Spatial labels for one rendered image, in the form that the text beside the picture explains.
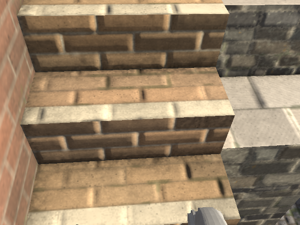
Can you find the right robot thigh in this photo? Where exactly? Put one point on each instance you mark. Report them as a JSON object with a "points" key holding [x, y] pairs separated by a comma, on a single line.
{"points": [[205, 216]]}

